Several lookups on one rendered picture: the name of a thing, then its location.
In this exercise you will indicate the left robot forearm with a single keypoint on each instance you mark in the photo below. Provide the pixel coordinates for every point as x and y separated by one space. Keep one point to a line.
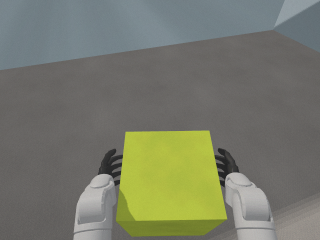
94 210

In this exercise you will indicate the carton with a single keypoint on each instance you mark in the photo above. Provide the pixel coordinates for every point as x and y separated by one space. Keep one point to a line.
169 184

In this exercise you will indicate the robot right hand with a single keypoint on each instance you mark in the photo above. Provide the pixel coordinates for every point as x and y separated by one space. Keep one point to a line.
229 167

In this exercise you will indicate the right robot forearm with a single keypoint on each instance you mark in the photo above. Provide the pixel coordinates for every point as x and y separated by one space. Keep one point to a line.
252 213

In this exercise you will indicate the robot left hand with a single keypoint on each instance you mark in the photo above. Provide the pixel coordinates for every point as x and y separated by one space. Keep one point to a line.
107 168

